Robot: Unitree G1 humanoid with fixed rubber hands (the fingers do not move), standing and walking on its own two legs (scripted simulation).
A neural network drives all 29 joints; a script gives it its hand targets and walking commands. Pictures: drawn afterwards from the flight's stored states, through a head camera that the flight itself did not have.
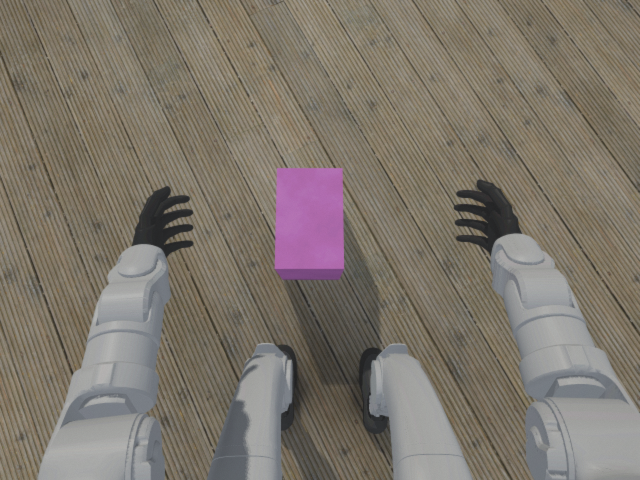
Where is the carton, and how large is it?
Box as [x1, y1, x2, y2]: [275, 168, 343, 279]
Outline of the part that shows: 277,168 275,231 276,271 282,279 338,279 343,269 342,168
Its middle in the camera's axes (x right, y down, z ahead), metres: -0.02 -0.03 +0.99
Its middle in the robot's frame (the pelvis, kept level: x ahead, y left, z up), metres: +0.52 +0.04 -0.58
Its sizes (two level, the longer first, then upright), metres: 0.240 0.155 0.207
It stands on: the floor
